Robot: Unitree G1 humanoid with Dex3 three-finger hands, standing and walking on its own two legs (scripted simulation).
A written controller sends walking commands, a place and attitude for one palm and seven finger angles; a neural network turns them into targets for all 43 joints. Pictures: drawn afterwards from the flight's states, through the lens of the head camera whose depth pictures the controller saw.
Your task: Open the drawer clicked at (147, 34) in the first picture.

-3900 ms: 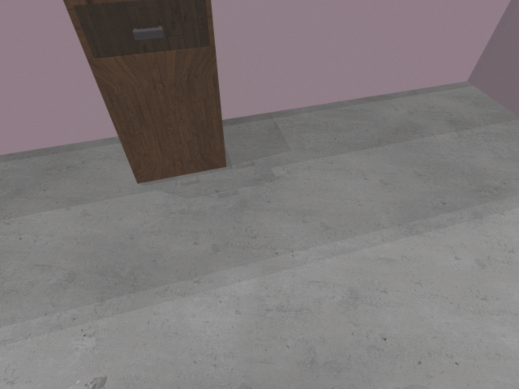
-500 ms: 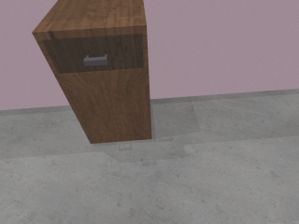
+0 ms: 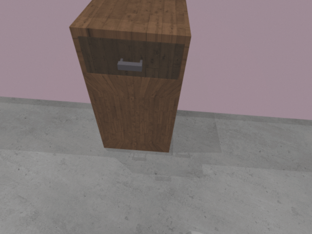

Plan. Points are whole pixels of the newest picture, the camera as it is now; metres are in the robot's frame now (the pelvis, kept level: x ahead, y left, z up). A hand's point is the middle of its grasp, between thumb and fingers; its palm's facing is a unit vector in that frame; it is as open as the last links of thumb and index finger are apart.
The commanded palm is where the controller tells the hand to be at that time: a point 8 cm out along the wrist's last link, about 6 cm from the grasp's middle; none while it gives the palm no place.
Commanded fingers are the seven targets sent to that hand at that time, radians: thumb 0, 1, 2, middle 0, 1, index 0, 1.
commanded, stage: take the last steps up to it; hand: left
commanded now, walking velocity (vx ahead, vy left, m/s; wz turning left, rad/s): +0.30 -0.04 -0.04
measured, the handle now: (130, 63) +0.78 +0.17 +0.00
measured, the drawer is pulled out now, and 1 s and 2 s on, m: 0.00 0.00 0.00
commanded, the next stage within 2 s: come to a stop and stand still in 0.56 s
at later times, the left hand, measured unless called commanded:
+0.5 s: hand (119, 222) +0.19 +0.12 -0.17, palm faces +0.05 -0.97 -0.22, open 7.2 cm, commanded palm none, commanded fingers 0.00 0.90 0.90 -0.20 -0.30 -0.20 -0.30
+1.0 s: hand (113, 206) +0.24 +0.15 -0.19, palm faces +0.05 -0.98 -0.22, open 7.4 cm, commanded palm none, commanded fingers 0.00 0.90 0.90 -0.20 -0.30 -0.20 -0.30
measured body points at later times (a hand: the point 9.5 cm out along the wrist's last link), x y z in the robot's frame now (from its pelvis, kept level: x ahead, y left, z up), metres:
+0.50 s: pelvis +0.15 -0.06 +0.00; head +0.16 -0.08 +0.45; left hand +0.19 +0.17 -0.15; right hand +0.17 -0.30 -0.17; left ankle +0.17 +0.08 -0.68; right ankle +0.17 -0.14 -0.75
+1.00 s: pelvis +0.22 -0.04 -0.01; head +0.26 -0.03 +0.44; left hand +0.23 +0.20 -0.17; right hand +0.31 -0.27 -0.15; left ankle +0.28 +0.07 -0.75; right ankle +0.20 -0.17 -0.69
